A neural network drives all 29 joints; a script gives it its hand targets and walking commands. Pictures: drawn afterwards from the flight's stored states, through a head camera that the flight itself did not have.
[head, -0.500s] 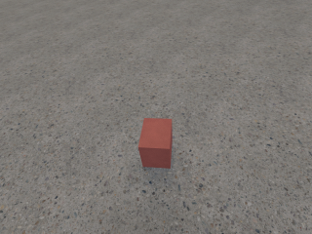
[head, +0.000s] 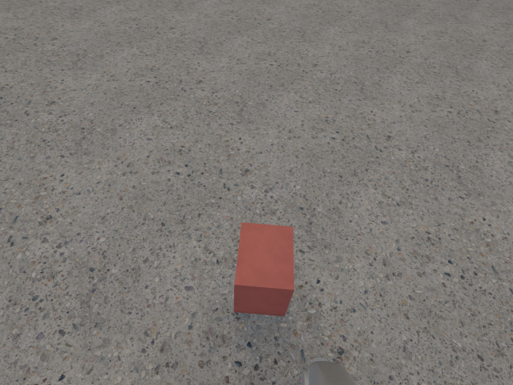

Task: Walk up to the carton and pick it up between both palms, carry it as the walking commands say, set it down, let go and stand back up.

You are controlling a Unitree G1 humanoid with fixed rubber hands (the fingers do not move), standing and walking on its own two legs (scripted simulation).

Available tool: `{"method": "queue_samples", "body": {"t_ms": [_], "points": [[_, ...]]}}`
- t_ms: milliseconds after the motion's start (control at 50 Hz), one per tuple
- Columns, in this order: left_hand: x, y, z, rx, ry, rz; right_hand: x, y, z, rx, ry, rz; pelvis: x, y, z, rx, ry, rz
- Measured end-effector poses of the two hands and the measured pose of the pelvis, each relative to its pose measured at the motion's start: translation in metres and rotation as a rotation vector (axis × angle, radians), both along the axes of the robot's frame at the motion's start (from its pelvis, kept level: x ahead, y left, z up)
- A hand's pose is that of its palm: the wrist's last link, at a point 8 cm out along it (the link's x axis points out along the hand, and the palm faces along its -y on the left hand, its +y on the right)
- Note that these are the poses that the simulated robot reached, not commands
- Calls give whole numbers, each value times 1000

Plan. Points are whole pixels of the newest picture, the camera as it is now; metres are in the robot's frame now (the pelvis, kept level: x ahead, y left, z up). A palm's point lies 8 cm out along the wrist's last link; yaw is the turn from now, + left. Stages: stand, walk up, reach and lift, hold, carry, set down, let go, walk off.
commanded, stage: walk up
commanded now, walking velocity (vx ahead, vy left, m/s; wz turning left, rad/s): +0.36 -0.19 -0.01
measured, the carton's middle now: (263, 269) +0.64 -0.08 -0.66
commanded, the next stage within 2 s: none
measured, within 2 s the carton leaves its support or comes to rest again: neither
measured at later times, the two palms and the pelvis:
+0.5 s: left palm (170, 369) +0.21 +0.16 -0.14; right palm (429, 345) +0.22 -0.32 -0.15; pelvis +0.19 -0.08 -0.01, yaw -1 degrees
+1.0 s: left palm (156, 351) +0.24 +0.19 -0.15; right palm (402, 345) +0.22 -0.27 -0.14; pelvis +0.22 -0.04 +0.00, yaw -2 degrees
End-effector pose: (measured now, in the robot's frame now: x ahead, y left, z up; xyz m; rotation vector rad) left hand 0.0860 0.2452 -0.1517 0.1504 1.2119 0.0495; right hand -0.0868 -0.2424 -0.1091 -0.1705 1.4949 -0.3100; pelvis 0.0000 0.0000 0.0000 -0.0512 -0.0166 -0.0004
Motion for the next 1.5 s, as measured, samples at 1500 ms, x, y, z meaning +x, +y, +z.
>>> {"method": "queue_samples", "body": {"t_ms": [1500], "points": [[135, -100, -1, 23, 220, 101, 309, -31, -43, 110, -83, 35, 239, -59, -3, 46, -15, -24]]}}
